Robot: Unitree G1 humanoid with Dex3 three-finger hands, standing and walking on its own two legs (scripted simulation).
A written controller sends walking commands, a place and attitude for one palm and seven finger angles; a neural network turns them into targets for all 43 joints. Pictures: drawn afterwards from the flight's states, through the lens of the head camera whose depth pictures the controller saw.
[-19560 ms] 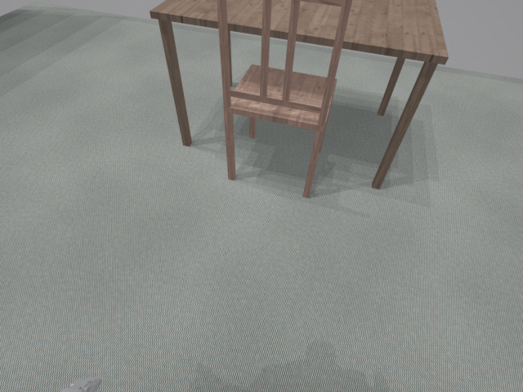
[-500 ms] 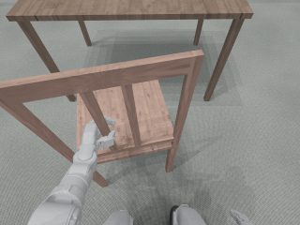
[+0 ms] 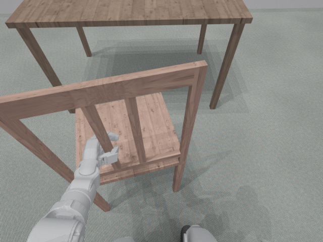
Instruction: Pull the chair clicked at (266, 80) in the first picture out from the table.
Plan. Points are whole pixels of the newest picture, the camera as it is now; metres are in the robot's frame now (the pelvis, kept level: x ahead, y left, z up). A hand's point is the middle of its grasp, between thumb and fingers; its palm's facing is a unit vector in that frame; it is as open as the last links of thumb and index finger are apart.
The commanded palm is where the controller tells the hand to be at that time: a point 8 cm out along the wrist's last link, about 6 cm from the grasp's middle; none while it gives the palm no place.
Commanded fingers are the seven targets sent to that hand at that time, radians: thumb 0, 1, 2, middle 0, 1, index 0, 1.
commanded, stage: stop walking, hand still on the chair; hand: left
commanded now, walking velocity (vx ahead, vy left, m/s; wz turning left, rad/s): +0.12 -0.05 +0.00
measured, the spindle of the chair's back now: (105, 143) +0.38 +0.17 -0.04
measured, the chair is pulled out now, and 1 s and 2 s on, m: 0.51 0.54 0.54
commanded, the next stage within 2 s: open the thumb and straighten the fingers in 0.84 s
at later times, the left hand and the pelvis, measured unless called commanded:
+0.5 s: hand (111, 163) +0.32 +0.15 -0.05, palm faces +0.03 -0.98 -0.18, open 5.7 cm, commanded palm +0.30 +0.20 -0.04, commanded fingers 0.00 0.90 0.90 -0.50 -1.45 -0.50 -1.45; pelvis +0.05 +0.01 +0.01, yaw -1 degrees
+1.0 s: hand (111, 163) +0.32 +0.15 -0.05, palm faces +0.03 -0.99 -0.16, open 5.7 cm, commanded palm +0.30 +0.20 -0.03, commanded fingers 0.00 0.42 0.67 -0.50 -1.45 -0.50 -1.45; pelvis +0.06 +0.02 +0.01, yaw +0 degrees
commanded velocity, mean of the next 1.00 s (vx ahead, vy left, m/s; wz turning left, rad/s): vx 0.01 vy -0.01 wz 0.00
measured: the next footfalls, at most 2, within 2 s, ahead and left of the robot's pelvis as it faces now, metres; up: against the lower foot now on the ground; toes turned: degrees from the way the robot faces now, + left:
none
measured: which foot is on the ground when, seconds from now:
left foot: down 0.00-1.00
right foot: down 0.00-1.00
